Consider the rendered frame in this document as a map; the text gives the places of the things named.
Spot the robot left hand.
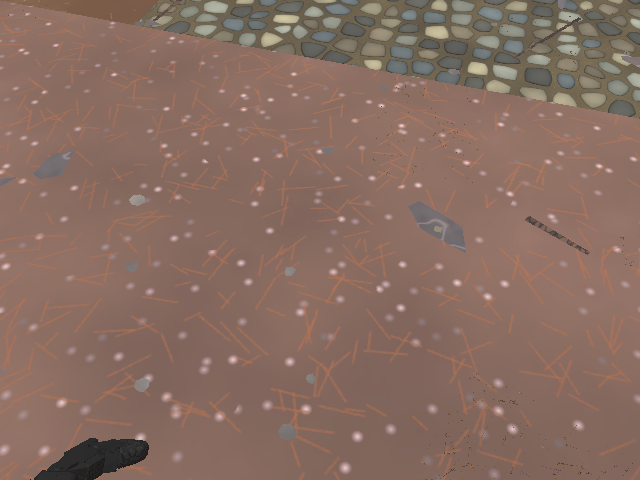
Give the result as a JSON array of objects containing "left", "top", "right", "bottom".
[{"left": 30, "top": 438, "right": 149, "bottom": 480}]

